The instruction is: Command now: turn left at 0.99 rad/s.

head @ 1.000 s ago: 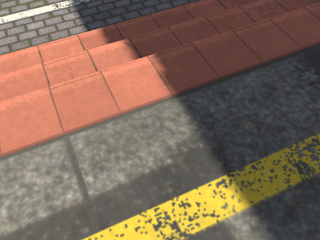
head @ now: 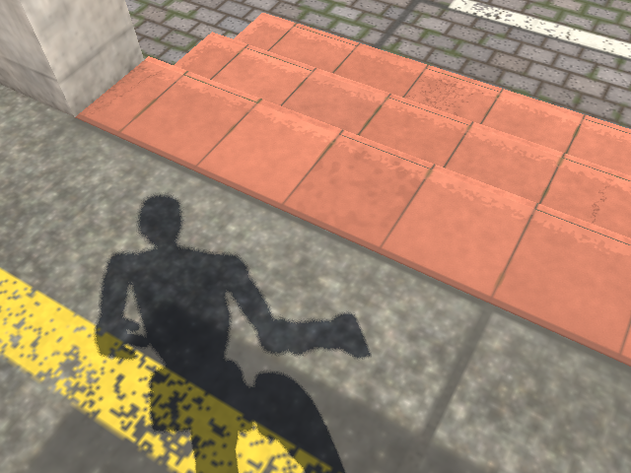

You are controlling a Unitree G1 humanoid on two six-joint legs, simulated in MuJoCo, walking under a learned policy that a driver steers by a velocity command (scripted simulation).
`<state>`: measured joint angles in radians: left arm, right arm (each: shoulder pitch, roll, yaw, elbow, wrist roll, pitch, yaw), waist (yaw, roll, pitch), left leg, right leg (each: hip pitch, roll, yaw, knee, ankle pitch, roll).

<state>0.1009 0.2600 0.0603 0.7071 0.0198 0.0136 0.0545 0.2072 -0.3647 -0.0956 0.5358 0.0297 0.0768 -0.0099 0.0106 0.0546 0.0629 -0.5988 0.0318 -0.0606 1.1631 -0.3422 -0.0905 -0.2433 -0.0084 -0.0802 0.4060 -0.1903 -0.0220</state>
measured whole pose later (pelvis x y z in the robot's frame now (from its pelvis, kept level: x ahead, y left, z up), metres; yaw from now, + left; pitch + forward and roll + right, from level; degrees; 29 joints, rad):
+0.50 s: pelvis +0.10 +0.08 +0.00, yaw +3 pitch +1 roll -1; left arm 0.24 0.32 0.09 0.83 0.02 0.02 -0.09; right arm 0.43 -0.27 -0.04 0.73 -0.04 -0.08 -0.01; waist -0.02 -0.04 -0.04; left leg 0.06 0.00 0.17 0.23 -0.31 0.02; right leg -0.76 -0.04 0.03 1.06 0.01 0.01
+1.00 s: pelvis +0.49 +0.01 -0.03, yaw -23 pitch +1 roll -1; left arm 0.45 0.32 0.07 0.87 0.00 -0.06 -0.01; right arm 0.09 -0.26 0.02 0.65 -0.07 -0.07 0.03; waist 0.03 0.01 0.04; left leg -0.71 0.17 -0.08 0.95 -0.16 -0.05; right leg -0.01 0.20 0.08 0.33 -0.31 -0.17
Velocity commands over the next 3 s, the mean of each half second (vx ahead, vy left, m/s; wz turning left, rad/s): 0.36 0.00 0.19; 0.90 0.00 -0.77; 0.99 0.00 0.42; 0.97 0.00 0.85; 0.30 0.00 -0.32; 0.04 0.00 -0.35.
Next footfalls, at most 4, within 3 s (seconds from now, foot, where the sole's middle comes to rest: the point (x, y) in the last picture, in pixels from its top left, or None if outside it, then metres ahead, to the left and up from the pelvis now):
0.22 left None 0.02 0.16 -0.78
0.76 right None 0.42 0.00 -0.80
1.18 left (359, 277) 0.93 -0.04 -0.80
1.60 right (453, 182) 1.25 -0.31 -0.80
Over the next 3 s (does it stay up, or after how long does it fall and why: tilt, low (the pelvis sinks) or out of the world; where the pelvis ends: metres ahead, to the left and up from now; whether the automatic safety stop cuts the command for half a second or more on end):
stays up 1.93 -0.13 -0.25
